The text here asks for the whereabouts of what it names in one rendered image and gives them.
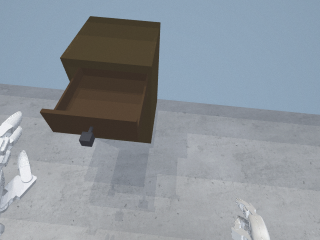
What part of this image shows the right robot hand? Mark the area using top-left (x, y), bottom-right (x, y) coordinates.
top-left (231, 198), bottom-right (270, 240)

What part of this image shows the drawer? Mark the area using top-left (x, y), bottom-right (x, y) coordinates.
top-left (40, 67), bottom-right (148, 141)

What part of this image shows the left robot hand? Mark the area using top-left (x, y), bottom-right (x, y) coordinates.
top-left (0, 111), bottom-right (37, 216)

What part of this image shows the cabinet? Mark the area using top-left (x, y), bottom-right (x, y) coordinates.
top-left (60, 16), bottom-right (161, 144)

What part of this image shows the handle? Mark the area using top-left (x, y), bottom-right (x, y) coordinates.
top-left (79, 126), bottom-right (95, 147)

